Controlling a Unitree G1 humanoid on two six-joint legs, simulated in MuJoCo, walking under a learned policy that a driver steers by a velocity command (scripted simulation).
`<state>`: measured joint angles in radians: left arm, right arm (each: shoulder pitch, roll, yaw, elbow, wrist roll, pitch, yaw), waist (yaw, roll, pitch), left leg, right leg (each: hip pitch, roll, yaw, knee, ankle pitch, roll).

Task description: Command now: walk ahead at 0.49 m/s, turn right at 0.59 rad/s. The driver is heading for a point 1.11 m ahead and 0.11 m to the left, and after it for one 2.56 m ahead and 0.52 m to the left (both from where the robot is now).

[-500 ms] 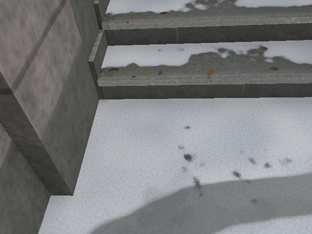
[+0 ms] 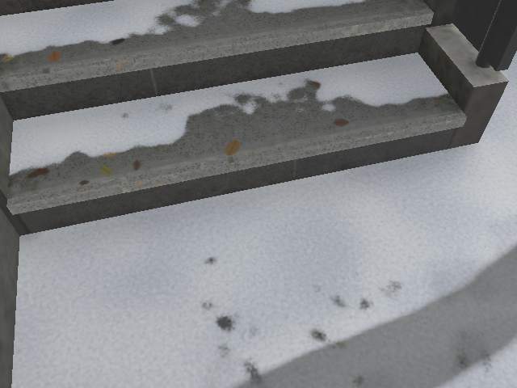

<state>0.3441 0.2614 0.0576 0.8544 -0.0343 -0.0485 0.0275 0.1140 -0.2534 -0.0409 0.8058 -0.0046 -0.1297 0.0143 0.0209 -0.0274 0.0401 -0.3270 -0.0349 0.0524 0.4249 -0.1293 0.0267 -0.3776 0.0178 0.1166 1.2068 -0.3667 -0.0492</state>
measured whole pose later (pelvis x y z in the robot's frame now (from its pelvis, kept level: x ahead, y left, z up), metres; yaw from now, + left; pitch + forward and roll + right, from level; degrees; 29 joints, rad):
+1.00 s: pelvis +0.53 -0.06 -0.01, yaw +11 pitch +1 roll +0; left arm 0.33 0.23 0.04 0.92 0.02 -0.07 0.00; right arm 0.13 -0.26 -0.06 0.84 -0.03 -0.03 0.04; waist 0.01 -0.01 0.07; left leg -0.41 -0.08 0.10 0.60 -0.22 0.15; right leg -0.22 -0.04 -0.12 1.11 -0.42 -0.01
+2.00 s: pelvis +0.88 +0.03 +0.00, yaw +31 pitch -1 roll +0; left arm 0.32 0.15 -0.01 0.99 0.01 0.02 0.05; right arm 0.25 -0.12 0.02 0.92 -0.02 -0.03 -0.06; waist 0.01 -0.04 0.02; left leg -0.24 -0.05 0.04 0.46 -0.20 0.06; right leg -0.18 -0.03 -0.04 0.57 -0.37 0.02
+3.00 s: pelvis +0.89 +0.00 +0.01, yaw +31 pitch +0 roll +0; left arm 0.31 0.17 0.01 1.10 0.01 -0.02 0.02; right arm 0.21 -0.16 -0.03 1.07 0.00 0.03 -0.04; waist 0.00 0.00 0.04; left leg -0.24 0.01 0.02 0.41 -0.16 0.01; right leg -0.13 0.03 -0.05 0.39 -0.25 -0.04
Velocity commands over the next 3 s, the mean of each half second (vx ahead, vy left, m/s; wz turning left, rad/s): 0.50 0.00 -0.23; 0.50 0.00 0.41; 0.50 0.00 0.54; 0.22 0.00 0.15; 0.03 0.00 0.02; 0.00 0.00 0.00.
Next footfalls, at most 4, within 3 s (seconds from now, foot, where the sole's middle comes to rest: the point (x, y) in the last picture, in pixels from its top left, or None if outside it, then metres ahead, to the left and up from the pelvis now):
0.38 right None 0.36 -0.17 -0.77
0.92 left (274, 325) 0.62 0.00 -0.77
1.42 right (299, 225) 0.95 -0.07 -0.77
1.80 left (229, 239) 0.89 0.14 -0.77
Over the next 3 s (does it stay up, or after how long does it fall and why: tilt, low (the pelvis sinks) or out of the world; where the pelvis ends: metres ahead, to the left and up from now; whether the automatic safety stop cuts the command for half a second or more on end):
stays up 0.89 0.00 0.01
